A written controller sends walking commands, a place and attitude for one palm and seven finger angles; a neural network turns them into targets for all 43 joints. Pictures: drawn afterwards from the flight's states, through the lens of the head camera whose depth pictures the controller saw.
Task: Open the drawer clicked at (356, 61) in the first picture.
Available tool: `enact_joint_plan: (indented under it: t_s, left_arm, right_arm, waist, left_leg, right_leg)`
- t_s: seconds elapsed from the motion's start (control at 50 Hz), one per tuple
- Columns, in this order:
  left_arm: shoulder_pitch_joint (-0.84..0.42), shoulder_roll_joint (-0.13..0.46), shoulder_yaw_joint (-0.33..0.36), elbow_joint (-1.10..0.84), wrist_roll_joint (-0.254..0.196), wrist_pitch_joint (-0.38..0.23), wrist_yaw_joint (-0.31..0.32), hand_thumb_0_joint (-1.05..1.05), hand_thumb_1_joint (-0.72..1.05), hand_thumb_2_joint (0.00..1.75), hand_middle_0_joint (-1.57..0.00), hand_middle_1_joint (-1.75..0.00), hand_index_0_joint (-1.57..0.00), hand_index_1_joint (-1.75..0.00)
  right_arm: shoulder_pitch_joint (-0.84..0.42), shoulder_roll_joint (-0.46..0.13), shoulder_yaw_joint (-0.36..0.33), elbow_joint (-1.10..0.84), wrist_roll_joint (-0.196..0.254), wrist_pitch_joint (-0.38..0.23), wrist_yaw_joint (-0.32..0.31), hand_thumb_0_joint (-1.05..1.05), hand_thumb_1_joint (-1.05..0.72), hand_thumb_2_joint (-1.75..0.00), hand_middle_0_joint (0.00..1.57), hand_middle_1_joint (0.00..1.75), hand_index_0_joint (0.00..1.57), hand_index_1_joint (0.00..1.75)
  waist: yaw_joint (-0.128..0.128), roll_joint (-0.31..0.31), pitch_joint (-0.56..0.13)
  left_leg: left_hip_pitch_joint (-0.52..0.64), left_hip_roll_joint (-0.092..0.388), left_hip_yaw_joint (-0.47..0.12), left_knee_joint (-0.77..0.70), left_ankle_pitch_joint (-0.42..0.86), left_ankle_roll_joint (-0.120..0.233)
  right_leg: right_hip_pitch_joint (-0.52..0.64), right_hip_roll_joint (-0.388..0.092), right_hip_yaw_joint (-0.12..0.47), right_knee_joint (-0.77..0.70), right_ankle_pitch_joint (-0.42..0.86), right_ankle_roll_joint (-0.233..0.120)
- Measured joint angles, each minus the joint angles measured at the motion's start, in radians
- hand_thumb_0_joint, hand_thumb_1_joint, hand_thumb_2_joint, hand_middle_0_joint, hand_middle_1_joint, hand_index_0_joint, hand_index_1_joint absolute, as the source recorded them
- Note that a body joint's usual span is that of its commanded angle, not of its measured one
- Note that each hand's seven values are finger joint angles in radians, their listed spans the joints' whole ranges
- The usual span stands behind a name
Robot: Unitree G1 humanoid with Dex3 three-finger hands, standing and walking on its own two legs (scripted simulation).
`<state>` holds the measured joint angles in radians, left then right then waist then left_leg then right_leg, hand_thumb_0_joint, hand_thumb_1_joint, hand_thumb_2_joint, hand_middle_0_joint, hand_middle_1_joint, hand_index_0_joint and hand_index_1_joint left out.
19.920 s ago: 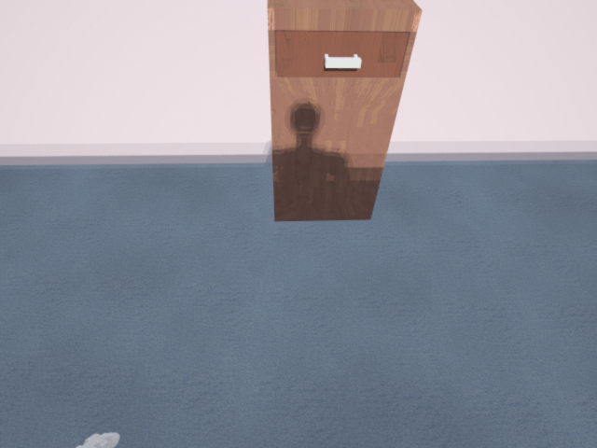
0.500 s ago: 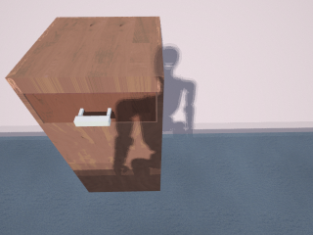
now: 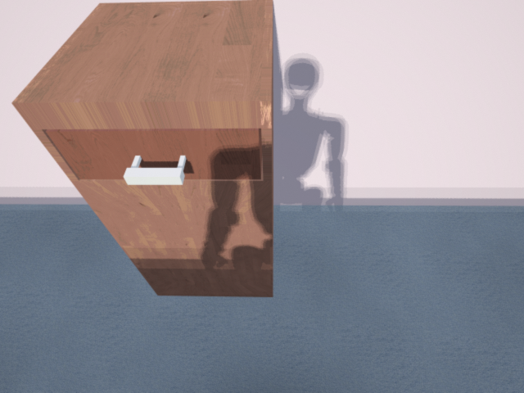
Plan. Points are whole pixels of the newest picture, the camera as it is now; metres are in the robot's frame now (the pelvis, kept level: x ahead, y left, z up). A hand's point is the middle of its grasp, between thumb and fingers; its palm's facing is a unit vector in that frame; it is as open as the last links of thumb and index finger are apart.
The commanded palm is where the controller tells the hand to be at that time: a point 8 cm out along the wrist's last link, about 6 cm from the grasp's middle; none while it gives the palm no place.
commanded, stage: come to a stop and stand still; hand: left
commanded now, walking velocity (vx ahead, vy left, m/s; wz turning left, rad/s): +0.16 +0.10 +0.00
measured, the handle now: (157, 168) +0.51 +0.25 +0.01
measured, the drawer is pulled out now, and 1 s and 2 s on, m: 0.00 0.00 0.00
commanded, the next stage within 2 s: look again from close up in 1.26 s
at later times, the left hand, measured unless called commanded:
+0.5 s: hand out of the picture +0.00 +0.16 -0.17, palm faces +0.03 -0.98 -0.20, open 7.4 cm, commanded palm none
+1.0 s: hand out of the picture +0.02 +0.22 -0.17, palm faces +0.03 -0.98 -0.18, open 7.4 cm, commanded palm none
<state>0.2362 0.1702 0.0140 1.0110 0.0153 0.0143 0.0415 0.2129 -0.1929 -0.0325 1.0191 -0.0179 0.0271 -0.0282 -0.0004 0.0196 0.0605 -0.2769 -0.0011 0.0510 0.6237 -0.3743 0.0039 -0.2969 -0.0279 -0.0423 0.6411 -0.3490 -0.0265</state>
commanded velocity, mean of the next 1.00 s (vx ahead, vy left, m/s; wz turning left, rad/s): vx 0.03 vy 0.01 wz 0.00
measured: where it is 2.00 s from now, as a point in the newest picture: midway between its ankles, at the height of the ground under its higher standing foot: outside the picture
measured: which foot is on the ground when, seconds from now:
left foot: down 0.00-1.00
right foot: down 0.00-1.00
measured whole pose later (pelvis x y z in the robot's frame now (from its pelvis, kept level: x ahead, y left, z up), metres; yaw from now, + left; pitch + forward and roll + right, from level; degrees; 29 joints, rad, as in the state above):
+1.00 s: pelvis +0.01 +0.05 +0.01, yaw +0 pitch -2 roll -1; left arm 0.30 0.18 -0.01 1.06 0.01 0.01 0.04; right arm 0.29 -0.15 0.02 1.09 -0.02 -0.01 -0.03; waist 0.01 -0.03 0.00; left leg -0.15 -0.03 0.08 0.50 -0.33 0.06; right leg -0.15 -0.04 -0.03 0.48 -0.30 0.03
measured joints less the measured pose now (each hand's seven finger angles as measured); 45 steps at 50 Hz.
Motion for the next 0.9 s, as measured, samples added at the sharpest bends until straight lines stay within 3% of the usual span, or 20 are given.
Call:
enact_joint_plan:
  t_s: [0.06, 0.14, 0.24, 0.32, 0.42, 0.48, 0.56, 0.9]
  left_arm:
    - [0.007, -0.001, -0.002, -0.003, 0.005, 0.003, -0.005, 0.0, 0.91, 0.9, -0.2, -0.3, -0.2, -0.3]
    - [0.02, 0.007, 0.003, 0.001, 0.006, 0.011, -0.016, 0.0, 0.91, 0.9, -0.2, -0.3, -0.2, -0.3]
    - [0.054, 0.008, 0.002, 0.015, 0.013, 0.014, -0.031, 0.01, 0.91, 0.9, -0.2, -0.3, -0.2, -0.3]
    - [0.075, 0.002, 0.001, 0.028, 0.009, -0.012, -0.034, 0.01, 0.91, 0.9, -0.2, -0.3, -0.2, -0.3]
    - [0.095, -0.037, -0.022, 0.066, 0.002, -0.044, -0.008, 0.0, 0.91, 0.9, -0.2, -0.3, -0.2, -0.3]
    - [0.1, -0.041, -0.03, 0.076, -0.003, -0.05, 0.004, 0.0, 0.91, 0.9, -0.2, -0.3, -0.2, -0.3]
    - [0.093, -0.036, -0.032, 0.082, -0.011, -0.049, 0.008, 0.01, 0.91, 0.9, -0.2, -0.3, -0.2, -0.3]
    - [0.058, 0.004, -0.024, 0.056, -0.006, -0.015, 0.003, 0.01, 0.92, 0.9, -0.2, -0.3, -0.2, -0.3]
  right_arm:
    - [0.003, -0.005, 0.0, 0.003, -0.002, 0.004, 0.009, 0.0, -0.91, -0.89, 0.19, 0.3, 0.2, 0.3]
    - [0.028, 0.009, 0.012, 0.017, -0.009, -0.013, 0.02, 0.0, -0.91, -0.89, 0.19, 0.3, 0.2, 0.3]
    - [0.095, 0.028, 0.025, 0.024, -0.016, -0.026, 0.022, 0.0, -0.91, -0.89, 0.19, 0.3, 0.2, 0.3]
    - [0.125, 0.041, 0.037, 0.046, -0.011, -0.028, 0.014, 0.0, -0.91, -0.89, 0.2, 0.3, 0.2, 0.3]
    - [0.114, 0.033, 0.041, 0.056, 0.002, -0.016, 0.017, 0.01, -0.91, -0.89, 0.2, 0.3, 0.2, 0.3]
    - [0.095, 0.045, 0.044, 0.042, 0.003, -0.023, 0.019, 0.01, -0.91, -0.89, 0.2, 0.3, 0.2, 0.3]
    - [0.089, 0.05, 0.046, 0.058, 0.002, -0.035, 0.009, 0.02, -0.93, -0.89, 0.2, 0.3, 0.2, 0.3]
    - [0.06, 0.034, 0.05, 0.064, 0.0, -0.043, -0.006, 0.01, -0.93, -0.89, 0.2, 0.3, 0.2, 0.3]
  waist:
    - [0.005, -0.008, -0.023]
    - [0.016, -0.046, -0.044]
    - [0.013, -0.051, -0.07]
    - [0.017, -0.049, -0.059]
    - [-0.003, 0.015, -0.033]
    - [-0.018, 0.013, -0.019]
    - [-0.005, -0.023, -0.032]
    - [0.006, -0.047, -0.068]
  left_leg:
    - [-0.003, 0.006, -0.007, 0.028, -0.035, 0.003]
    - [0.039, 0.004, -0.002, -0.057, 0.049, 0.003]
    - [0.057, 0.007, 0.003, -0.099, 0.055, 0.011]
    - [0.059, 0.0, 0.016, -0.093, 0.044, -0.002]
    - [0.04, 0.029, -0.01, -0.031, 0.014, -0.004]
    - [0.046, 0.034, -0.019, -0.052, 0.018, 0.005]
    - [0.077, 0.025, -0.017, -0.079, 0.013, -0.007]
    - [0.128, -0.01, 0.02, -0.101, 0.023, 0.046]
  right_leg:
    - [0.002, 0.0, -0.016, -0.013, 0.011, -0.001]
    - [0.007, -0.004, -0.018, -0.02, 0.013, 0.003]
    - [-0.002, 0.01, -0.013, 0.027, -0.085, -0.009]
    - [0.034, 0.013, 0.002, -0.056, 0.017, -0.01]
    - [0.062, 0.043, -0.02, -0.081, 0.001, -0.014]
    - [0.076, 0.049, -0.03, -0.098, 0.003, -0.013]
    - [0.102, 0.04, -0.029, -0.114, 0.0, -0.004]
    - [0.151, 0.006, 0.007, -0.15, 0.031, 0.047]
